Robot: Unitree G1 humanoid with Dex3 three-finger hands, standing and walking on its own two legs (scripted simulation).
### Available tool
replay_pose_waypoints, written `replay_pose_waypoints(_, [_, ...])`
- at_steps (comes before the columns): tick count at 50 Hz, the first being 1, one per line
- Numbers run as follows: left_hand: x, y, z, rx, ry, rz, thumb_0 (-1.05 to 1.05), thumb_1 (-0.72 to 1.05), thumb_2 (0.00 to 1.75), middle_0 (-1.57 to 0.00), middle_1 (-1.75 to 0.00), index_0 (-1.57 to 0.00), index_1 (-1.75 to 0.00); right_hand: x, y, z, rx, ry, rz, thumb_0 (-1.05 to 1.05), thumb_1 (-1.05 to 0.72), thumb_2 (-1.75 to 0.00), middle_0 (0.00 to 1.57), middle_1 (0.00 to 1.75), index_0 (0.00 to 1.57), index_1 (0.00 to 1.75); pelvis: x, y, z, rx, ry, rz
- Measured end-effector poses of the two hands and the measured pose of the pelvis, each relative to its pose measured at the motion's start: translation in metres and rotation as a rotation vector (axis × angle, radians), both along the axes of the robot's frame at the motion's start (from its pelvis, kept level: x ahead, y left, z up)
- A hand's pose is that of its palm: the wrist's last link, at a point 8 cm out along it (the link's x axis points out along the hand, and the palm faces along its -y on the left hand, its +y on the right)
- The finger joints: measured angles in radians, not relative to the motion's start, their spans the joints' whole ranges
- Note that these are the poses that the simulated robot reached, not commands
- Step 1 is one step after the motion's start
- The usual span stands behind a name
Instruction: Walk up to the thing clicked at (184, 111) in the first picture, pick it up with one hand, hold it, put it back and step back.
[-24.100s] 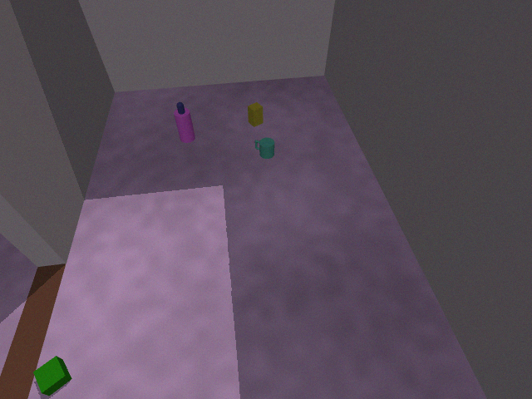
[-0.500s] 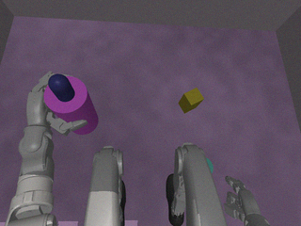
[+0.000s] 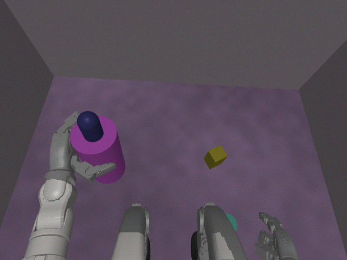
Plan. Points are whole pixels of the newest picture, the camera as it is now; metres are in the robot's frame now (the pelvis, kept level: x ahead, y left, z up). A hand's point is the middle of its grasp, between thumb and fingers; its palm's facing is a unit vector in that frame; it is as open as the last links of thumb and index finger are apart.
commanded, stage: lift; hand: left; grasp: from the side
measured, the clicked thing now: (99, 147) +0.36 +0.18 +0.00
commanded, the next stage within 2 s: hold in 1.28 s
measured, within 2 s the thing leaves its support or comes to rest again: neither
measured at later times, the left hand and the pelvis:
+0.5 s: hand (84, 125) +0.36 +0.18 +0.09, palm faces +0.06 -1.00 -0.04, open 11.9 cm; pelvis +0.02 +0.00 +0.08, yaw +1 degrees
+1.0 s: hand (85, 108) +0.37 +0.17 +0.14, palm faces +0.05 -1.00 -0.02, open 11.9 cm; pelvis +0.04 -0.01 +0.12, yaw +1 degrees
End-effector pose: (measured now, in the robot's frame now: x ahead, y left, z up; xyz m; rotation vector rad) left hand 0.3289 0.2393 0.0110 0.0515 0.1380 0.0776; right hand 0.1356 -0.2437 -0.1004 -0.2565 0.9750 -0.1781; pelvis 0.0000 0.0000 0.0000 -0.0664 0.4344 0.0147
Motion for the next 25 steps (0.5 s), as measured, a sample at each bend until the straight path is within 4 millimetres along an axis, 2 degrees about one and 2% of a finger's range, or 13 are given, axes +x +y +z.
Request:
replay_pose_waypoints(5, [0.003, 0.002, 0.025, -0.003, -0.001, 0.001, -0.03, -0.6, 1.0, -0.59, -0.98, -0.63, -0.99, -0.001, 0.0, 0.027, -0.008, -0.01, 0.004, 0.0, -0.9, -0.89, 0.21, 0.3, 0.2, 0.3, 0.005, 0.001, 0.024, 0.001, -0.042, 0.005])
replay_pose_waypoints(11, [0.006, 0.002, 0.05, -0.007, -0.003, -0.013, -0.03, -0.6, 1.0, -0.59, -0.98, -0.64, -0.99, -0.005, 0.0, 0.051, -0.007, -0.008, 0.003, 0.0, -0.9, -0.89, 0.21, 0.3, 0.2, 0.3, 0.009, 0.003, 0.046, 0.005, -0.087, 0.007])
replay_pose_waypoints(17, [0.006, 0.0, 0.07, -0.011, -0.011, -0.02, -0.03, -0.61, 1.0, -0.6, -0.98, -0.64, -0.99, -0.006, 0.003, 0.066, 0.004, 0.003, 0.01, 0.0, -0.9, -0.89, 0.21, 0.3, 0.2, 0.3, 0.013, 0.004, 0.064, 0.012, -0.119, 0.006])
replay_pose_waypoints(25, [0.007, -0.007, 0.089, -0.015, -0.007, -0.018, -0.03, -0.61, 1.0, -0.6, -0.97, -0.64, -0.98, 0.002, 0.008, 0.081, 0.021, -0.001, 0.024, 0.0, -0.91, -0.89, 0.21, 0.3, 0.2, 0.3, 0.021, 0.001, 0.081, 0.022, -0.154, 0.005])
